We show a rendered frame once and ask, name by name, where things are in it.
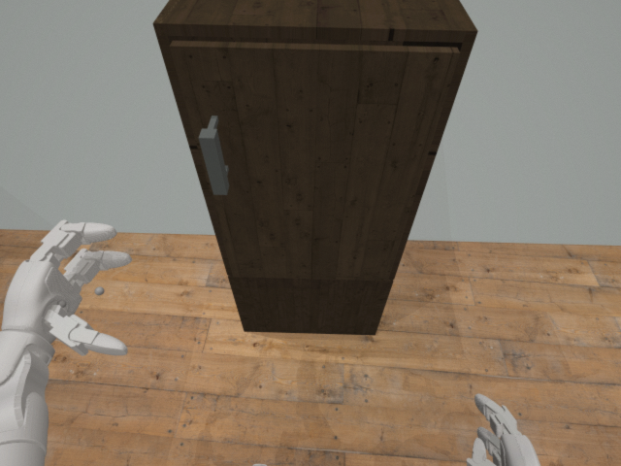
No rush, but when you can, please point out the cupboard door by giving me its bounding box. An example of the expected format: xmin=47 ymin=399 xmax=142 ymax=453
xmin=170 ymin=41 xmax=460 ymax=281

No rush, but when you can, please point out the right robot hand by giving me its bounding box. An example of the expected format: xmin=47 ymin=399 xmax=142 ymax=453
xmin=467 ymin=393 xmax=540 ymax=466

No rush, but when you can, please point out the left robot forearm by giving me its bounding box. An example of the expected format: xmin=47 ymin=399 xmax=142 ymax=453
xmin=0 ymin=329 xmax=55 ymax=466

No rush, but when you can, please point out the left robot hand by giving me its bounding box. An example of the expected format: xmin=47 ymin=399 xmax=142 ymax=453
xmin=1 ymin=220 xmax=132 ymax=356

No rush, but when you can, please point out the handle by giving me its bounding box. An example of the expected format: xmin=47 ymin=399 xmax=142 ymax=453
xmin=199 ymin=116 xmax=229 ymax=195

